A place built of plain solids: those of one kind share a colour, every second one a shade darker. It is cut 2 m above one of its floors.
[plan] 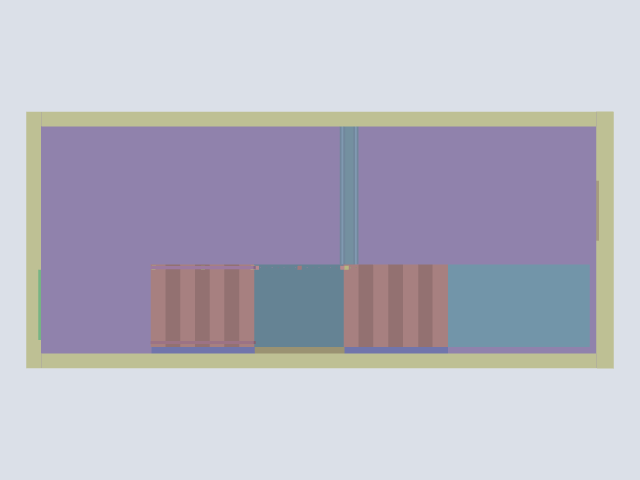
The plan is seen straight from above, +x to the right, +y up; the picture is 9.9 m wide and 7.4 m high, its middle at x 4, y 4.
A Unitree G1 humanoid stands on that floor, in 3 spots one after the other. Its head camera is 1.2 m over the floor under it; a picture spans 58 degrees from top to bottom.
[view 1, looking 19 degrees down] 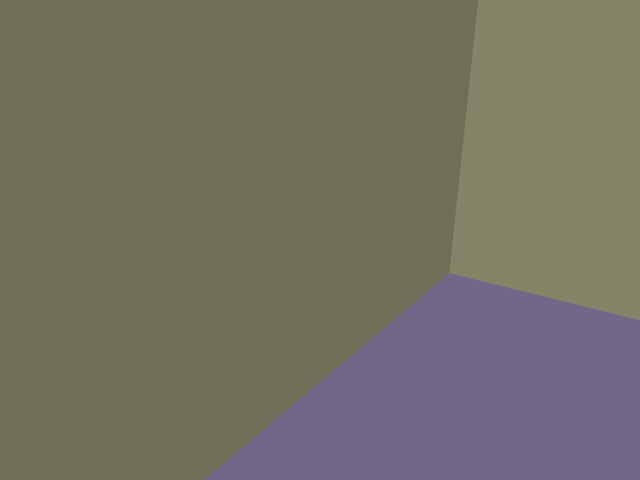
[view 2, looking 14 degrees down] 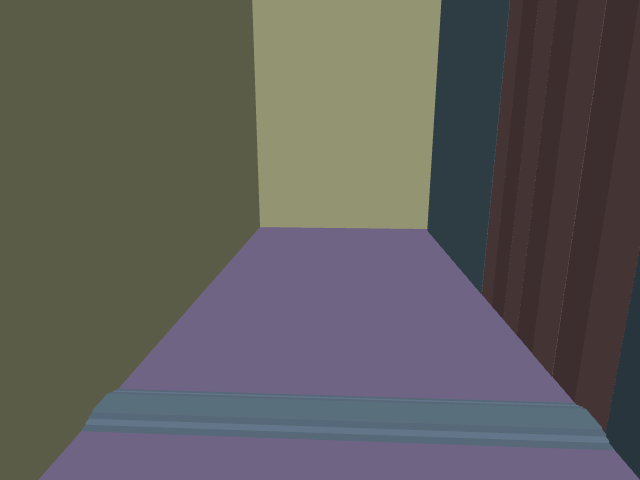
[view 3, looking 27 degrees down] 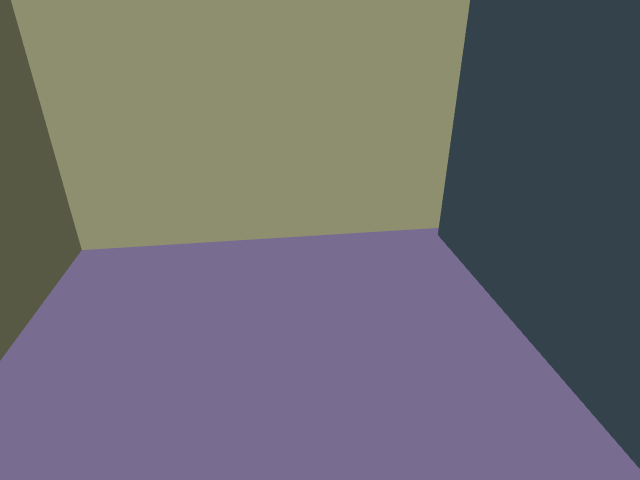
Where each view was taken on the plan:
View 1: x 0.65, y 3.00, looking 127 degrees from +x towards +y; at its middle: wall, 1.67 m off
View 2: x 2.81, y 4.69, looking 3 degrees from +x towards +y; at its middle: floor_slab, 4.96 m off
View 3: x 5.87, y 4.69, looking -8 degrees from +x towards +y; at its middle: floor_slab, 2.64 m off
